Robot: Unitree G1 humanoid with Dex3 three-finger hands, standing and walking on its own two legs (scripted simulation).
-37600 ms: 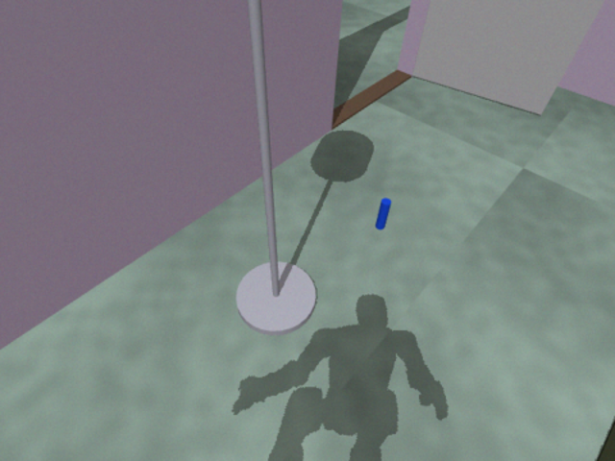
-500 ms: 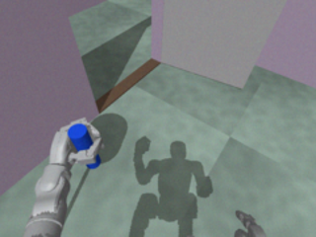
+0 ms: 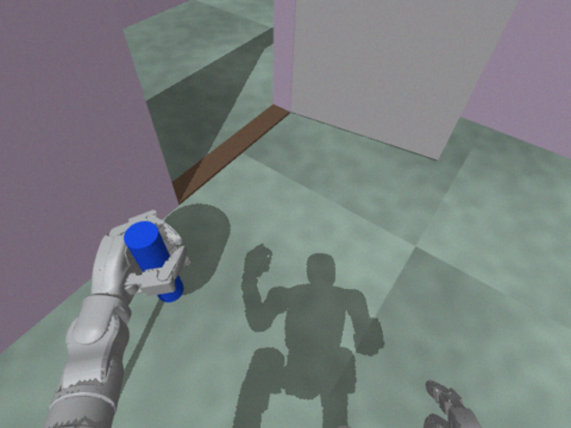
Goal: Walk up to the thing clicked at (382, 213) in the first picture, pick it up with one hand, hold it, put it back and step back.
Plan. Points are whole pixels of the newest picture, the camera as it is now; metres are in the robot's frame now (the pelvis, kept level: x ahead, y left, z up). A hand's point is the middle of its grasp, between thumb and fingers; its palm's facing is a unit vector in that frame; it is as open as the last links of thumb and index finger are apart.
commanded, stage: hold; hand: left
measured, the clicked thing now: (157, 265) +0.33 +0.18 +0.04
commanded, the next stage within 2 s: crouch in 1.38 s
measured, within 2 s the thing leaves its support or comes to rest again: neither
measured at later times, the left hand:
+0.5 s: hand (169, 258) +0.33 +0.17 +0.05, palm faces -0.03 -1.00 +0.01, open 5.0 cm
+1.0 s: hand (168, 264) +0.32 +0.17 +0.05, palm faces -0.02 -1.00 +0.00, open 5.0 cm
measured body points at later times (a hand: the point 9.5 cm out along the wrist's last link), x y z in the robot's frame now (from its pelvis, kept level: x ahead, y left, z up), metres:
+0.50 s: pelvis +0.01 +0.00 +0.00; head +0.04 +0.00 +0.45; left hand +0.33 +0.22 +0.05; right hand +0.14 -0.25 -0.11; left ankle +0.00 +0.13 -0.70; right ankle +0.02 -0.14 -0.70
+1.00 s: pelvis +0.00 +0.00 +0.00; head +0.03 +0.00 +0.45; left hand +0.32 +0.22 +0.05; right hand +0.13 -0.25 -0.11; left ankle +0.00 +0.13 -0.70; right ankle +0.02 -0.14 -0.70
